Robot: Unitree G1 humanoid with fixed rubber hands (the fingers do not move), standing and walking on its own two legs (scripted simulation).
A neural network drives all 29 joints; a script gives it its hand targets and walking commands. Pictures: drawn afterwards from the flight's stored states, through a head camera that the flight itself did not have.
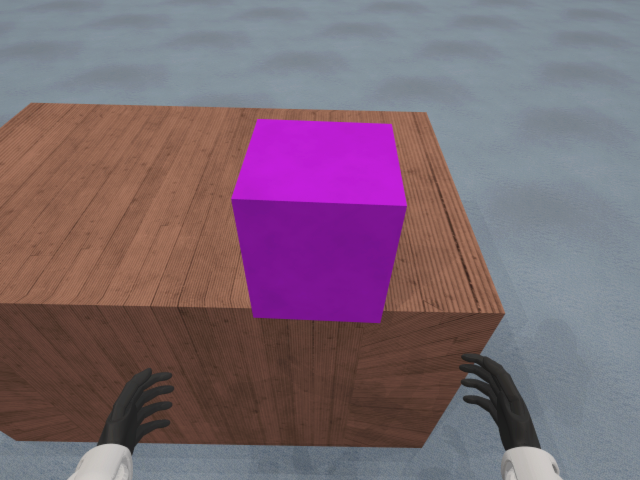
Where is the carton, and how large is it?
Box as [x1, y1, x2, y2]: [231, 119, 406, 322]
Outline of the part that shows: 257,119 231,198 253,317 379,322 406,207 391,124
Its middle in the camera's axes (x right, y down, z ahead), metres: +0.00 -0.03 +0.62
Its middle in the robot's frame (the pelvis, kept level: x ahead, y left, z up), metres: +0.48 +0.00 +0.06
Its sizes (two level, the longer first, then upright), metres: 0.210 0.200 0.250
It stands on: a pedestal, 0.70 m high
